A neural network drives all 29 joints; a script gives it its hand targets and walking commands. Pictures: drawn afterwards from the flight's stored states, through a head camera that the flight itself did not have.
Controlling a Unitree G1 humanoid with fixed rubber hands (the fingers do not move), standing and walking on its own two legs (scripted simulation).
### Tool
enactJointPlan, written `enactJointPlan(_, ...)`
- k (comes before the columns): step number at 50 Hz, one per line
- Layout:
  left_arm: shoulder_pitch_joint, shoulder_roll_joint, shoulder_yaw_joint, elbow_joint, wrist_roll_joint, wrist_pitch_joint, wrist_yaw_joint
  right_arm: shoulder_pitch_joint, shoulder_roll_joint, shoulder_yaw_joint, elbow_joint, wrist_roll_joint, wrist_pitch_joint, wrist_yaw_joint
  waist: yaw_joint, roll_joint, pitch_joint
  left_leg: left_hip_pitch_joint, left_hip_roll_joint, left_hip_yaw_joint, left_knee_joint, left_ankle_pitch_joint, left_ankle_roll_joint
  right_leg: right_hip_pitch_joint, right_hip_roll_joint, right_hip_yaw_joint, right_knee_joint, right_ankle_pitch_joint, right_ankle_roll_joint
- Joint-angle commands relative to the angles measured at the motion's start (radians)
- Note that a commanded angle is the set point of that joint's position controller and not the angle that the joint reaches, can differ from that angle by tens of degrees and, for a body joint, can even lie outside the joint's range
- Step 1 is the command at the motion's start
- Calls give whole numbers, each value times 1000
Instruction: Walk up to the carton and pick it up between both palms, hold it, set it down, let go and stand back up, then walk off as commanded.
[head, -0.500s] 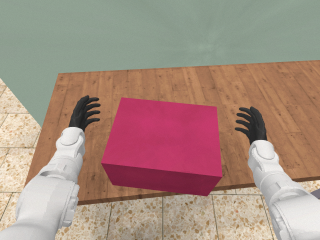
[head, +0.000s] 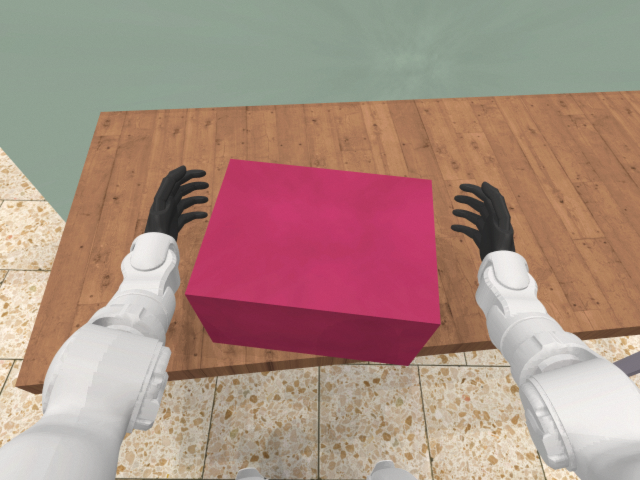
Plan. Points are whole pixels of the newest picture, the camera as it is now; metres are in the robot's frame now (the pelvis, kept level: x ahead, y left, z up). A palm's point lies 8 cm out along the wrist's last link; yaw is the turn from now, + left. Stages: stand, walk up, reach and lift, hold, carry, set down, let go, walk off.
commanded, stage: reach and lift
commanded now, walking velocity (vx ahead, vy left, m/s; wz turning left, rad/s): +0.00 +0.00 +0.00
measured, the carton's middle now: (319, 263) +0.41 -0.02 -0.01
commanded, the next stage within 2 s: none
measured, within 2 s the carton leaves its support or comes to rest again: leaves its support in 1.60 s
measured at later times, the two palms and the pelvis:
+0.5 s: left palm (174, 231) +0.45 +0.17 +0.04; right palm (466, 246) +0.39 -0.20 +0.04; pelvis +0.01 +0.01 +0.01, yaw -1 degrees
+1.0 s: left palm (176, 232) +0.45 +0.17 +0.04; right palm (465, 246) +0.39 -0.20 +0.04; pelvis +0.02 +0.02 +0.01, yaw -1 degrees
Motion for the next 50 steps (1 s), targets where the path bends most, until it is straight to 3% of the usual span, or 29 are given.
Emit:
enactJointPlan(1,-313,94,50,-100,46,-34,0,-329,-110,-16,-101,-15,-54,-18,19,56,-543,497,-69,7,-4,216,5,110,30,-43,-145,291,33)
enactJointPlan(12,-280,14,101,-131,117,-42,15,-314,-50,-65,-16,-76,-94,-34,-9,77,-495,554,-57,7,-4,243,-22,76,41,-59,-180,255,21)
enactJointPlan(21,-244,-54,127,-168,172,-50,36,-308,-31,-98,5,-110,-148,-29,9,116,-503,627,-45,6,-8,315,-50,45,60,-84,-210,247,7)
enactJointPlan(28,-239,-85,131,-152,186,-63,50,-309,-12,-111,17,-127,-157,-16,12,104,-460,627,-40,7,-28,286,-47,47,62,-88,-227,204,0)
enactJointPlan(50,-239,-154,151,-164,227,-99,55,-308,63,-141,4,-192,-164,-9,21,82,-461,639,-41,14,-50,313,-38,77,61,-84,-256,231,-1)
